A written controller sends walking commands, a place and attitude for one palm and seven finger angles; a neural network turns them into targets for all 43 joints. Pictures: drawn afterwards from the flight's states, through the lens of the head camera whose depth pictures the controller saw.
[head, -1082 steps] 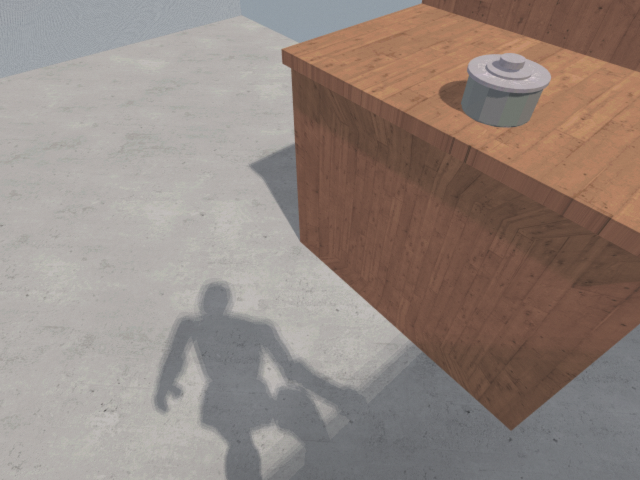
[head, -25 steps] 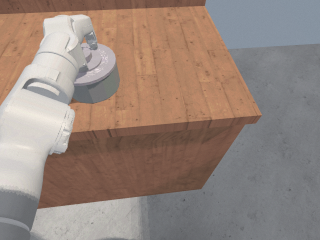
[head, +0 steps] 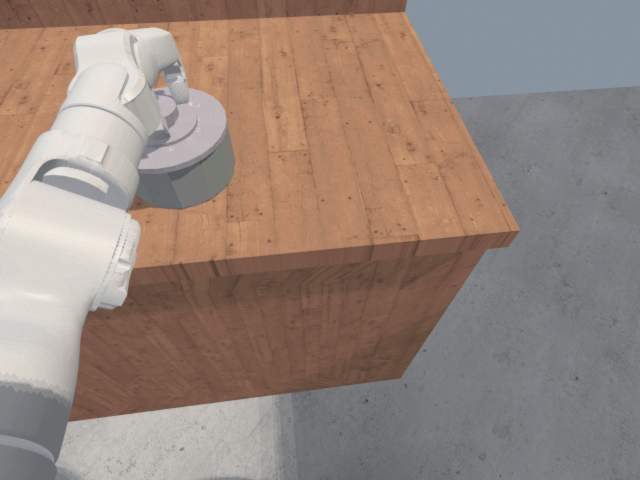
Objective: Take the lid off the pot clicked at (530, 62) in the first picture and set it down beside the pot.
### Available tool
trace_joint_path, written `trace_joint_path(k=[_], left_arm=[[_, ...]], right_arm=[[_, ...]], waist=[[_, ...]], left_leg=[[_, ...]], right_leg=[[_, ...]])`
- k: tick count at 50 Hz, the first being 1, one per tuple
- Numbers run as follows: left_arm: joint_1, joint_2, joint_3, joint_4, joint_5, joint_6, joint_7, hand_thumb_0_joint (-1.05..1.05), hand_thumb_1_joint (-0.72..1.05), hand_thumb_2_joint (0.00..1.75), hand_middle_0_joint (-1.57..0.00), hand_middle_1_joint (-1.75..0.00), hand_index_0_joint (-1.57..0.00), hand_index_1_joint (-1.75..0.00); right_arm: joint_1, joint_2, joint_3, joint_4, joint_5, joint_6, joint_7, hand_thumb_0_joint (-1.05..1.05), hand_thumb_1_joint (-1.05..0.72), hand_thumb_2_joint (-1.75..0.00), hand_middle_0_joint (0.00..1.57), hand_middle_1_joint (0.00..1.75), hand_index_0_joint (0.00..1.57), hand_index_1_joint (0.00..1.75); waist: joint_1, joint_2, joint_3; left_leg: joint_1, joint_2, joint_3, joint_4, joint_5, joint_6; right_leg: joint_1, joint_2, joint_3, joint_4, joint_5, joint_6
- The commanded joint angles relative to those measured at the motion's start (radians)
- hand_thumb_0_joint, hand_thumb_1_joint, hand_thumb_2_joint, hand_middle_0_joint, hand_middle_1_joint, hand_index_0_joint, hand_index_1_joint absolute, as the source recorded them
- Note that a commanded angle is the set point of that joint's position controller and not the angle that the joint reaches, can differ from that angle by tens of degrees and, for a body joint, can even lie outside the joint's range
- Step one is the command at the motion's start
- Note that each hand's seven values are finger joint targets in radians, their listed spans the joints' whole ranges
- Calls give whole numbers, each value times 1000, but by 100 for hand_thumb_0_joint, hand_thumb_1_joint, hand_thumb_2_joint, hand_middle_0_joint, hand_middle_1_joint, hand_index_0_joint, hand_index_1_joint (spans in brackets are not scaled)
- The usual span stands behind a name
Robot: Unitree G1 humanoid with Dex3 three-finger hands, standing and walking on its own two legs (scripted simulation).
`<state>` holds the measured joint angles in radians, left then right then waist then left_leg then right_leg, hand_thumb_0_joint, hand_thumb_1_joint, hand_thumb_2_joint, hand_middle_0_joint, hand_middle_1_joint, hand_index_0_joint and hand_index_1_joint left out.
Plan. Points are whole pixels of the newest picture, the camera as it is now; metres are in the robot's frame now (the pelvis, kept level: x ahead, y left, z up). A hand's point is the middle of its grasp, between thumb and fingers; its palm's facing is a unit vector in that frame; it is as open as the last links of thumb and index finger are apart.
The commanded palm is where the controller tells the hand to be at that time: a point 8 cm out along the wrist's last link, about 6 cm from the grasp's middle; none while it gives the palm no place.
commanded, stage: close the fingers and squeeze the knob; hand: left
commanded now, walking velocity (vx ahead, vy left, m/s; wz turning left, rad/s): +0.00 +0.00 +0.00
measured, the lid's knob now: (157, 111) +0.54 +0.16 +0.16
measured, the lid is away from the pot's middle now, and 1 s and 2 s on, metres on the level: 0.01 0.00 0.01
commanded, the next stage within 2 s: lift the lid straight up in 1.02 s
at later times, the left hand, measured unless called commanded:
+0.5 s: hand (154, 108) +0.51 +0.15 +0.19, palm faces -0.39 -0.08 -0.92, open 7.5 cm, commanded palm +0.51 +0.15 +0.23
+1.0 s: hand (155, 108) +0.51 +0.15 +0.19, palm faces -0.39 -0.08 -0.92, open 7.4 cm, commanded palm +0.51 +0.14 +0.23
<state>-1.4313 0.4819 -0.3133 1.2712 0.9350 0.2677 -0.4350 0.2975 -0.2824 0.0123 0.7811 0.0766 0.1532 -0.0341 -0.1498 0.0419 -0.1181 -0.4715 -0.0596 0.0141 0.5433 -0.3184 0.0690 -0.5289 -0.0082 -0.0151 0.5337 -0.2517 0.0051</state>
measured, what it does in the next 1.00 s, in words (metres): stands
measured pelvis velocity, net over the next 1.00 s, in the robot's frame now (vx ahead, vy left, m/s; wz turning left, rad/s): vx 0.00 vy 0.00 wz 0.00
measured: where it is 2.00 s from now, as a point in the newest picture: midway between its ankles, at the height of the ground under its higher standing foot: outside the picture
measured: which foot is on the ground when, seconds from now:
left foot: down 0.00-1.00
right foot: down 0.00-1.00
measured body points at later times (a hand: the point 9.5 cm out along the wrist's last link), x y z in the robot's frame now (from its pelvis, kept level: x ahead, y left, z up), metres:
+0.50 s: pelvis +0.00 +0.00 +0.00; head +0.06 -0.01 +0.44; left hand +0.53 +0.15 +0.24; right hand +0.01 -0.27 -0.14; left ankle -0.05 +0.08 -0.73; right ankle -0.01 -0.13 -0.73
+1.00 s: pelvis +0.00 +0.00 +0.00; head +0.06 -0.01 +0.44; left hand +0.53 +0.15 +0.24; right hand +0.01 -0.27 -0.14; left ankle -0.05 +0.08 -0.73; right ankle -0.01 -0.13 -0.73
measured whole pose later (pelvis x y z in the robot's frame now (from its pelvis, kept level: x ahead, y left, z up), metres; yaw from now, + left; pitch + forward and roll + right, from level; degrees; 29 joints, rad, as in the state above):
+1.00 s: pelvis +0.00 +0.00 +0.00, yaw +0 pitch +14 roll +0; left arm -1.48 0.46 -0.34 1.33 0.94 0.29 -0.44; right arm 0.29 -0.28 0.02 0.79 0.08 0.15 -0.04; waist -0.15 0.04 -0.12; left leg -0.49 -0.06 0.01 0.56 -0.32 0.07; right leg -0.55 -0.01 -0.02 0.55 -0.25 0.00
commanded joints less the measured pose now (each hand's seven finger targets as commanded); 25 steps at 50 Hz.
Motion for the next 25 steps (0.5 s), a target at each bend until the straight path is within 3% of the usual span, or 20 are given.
trace_joint_path(k=[1,2,3,5,7,8,9,10,11,13,14,15,17,18,20,22,23,24,25], left_arm=[[-445,173,54,-112,21,-7,16,0,17,92,-60,-102,-60,-102],[-446,136,17,-80,16,0,11,0,18,92,-60,-102,-60,-102],[-475,117,9,-133,-10,-2,12,0,19,91,-61,-103,-61,-103],[-498,80,-18,-112,3,7,9,0,22,89,-62,-103,-62,-103],[-485,121,12,-83,10,13,11,0,24,87,-64,-104,-64,-104],[-500,110,8,-136,-10,7,13,0,26,86,-65,-105,-65,-105],[-503,137,35,-145,10,5,13,0,27,85,-66,-105,-66,-105],[-486,103,7,-120,11,5,8,0,28,84,-66,-105,-66,-105],[-472,125,26,-109,10,5,8,0,30,83,-67,-105,-67,-105],[-476,79,-7,-125,-10,5,6,0,33,81,-69,-106,-69,-106],[-476,113,15,-88,7,9,8,0,34,80,-70,-106,-70,-106],[-508,108,8,-113,5,9,6,0,35,78,-71,-106,-71,-106],[-513,90,-5,-102,5,12,5,0,38,75,-73,-106,-73,-106],[-503,73,-11,-136,-13,6,8,0,40,74,-74,-106,-74,-106],[-487,117,22,-109,9,5,6,0,43,71,-75,-106,-75,-106],[-506,98,3,-131,8,2,4,0,40,76,-71,-105,-74,-106],[-497,56,-23,-152,-10,0,5,0,39,78,-70,-105,-73,-106],[-496,82,-1,-140,5,-1,2,0,39,80,-69,-104,-73,-106],[-476,115,24,-138,8,-2,1,0,39,81,-68,-104,-73,-106]], right_arm=[[66,-162,-41,-65,-9,-18,-8,0,-90,-90,20,30,20,30],[62,-159,-37,-64,-7,-17,-9,0,-90,-90,20,30,20,30],[60,-167,-42,-63,-5,-13,-8,0,-90,-90,20,30,20,30],[64,-161,-43,-56,-6,-16,-6,0,-90,-90,20,30,20,30],[65,-165,-41,-52,-7,-16,-8,0,-90,-90,20,30,20,30],[57,-170,-42,-56,-7,-12,-7,0,-90,-90,20,30,20,30],[63,-160,-44,-58,-13,-17,-5,0,-90,-90,20,30,20,30],[59,-158,-42,-60,-15,-20,-4,0,-90,-90,20,30,20,30],[62,-159,-41,-57,-12,-18,-7,0,-90,-90,20,30,20,30],[56,-165,-45,-58,-9,-13,-6,0,-90,-90,20,30,20,30],[62,-161,-40,-52,-10,-15,-7,0,-90,-90,20,30,20,30],[59,-163,-42,-54,-11,-15,-7,0,-90,-90,20,30,20,30],[60,-160,-41,-52,-10,-17,-7,0,-90,-90,20,30,20,30],[57,-166,-45,-56,-11,-14,-6,0,-90,-90,20,30,20,30],[61,-162,-43,-53,-13,-17,-6,0,-90,-90,20,30,20,30],[61,-159,-42,-57,-12,-16,-5,0,-90,-90,20,30,20,30],[54,-162,-46,-62,-13,-15,-3,0,-90,-90,20,30,20,30],[63,-156,-46,-54,-16,-17,-1,0,-90,-90,20,30,20,30],[59,-158,-46,-62,-16,-19,-1,0,-90,-90,20,30,20,30]], waist=[[-17,-50,-396],[-25,-52,-355],[-26,-43,-368],[-38,-42,-347],[-36,-68,-351],[-31,-31,-375],[-21,-26,-422],[-26,-28,-406],[-26,-65,-402],[-32,-52,-373],[-30,-71,-367],[-37,-74,-375],[-39,-69,-364],[-32,-32,-377],[-31,-59,-391],[-31,-47,-385],[-28,-6,-386],[-28,-42,-408],[-19,-38,-404]], left_leg=[[241,18,-52,1,522,-13],[211,15,-47,-9,481,-11],[231,17,-54,-9,519,-15],[248,21,-60,-7,502,-13],[228,18,-54,-9,472,-10],[251,18,-61,-6,530,-18],[280,22,-67,1,560,-23],[275,18,-61,6,561,-21],[253,18,-60,5,540,-18],[253,19,-57,2,542,-17],[236,18,-59,0,523,-16],[236,18,-56,-5,504,-13],[233,15,-56,-7,481,-11],[259,18,-63,-2,540,-19],[252,19,-61,4,528,-19],[245,18,-60,-3,506,-19],[272,16,-61,6,555,-21],[277,21,-70,9,566,-25],[265,18,-60,9,548,-19]], right_leg=[[169,43,-16,-13,353,-32],[163,42,-19,-18,339,-33],[165,39,-26,-18,356,-38],[116,43,-23,-23,328,-33],[136,44,-18,-23,325,-32],[140,40,-24,-17,349,-40],[150,41,-18,-8,356,-34],[142,43,-18,-11,359,-34],[158,44,-20,-10,359,-32],[141,42,-26,-15,358,-37],[143,44,-22,-11,347,-33],[147,44,-19,-15,349,-32],[140,44,-21,-17,335,-33],[132,41,-28,-12,351,-39],[140,44,-21,-9,349,-34],[144,42,-22,-12,340,-35],[128,42,-25,-13,354,-40],[137,44,-24,-5,352,-34],[150,45,-18,-9,355,-34]])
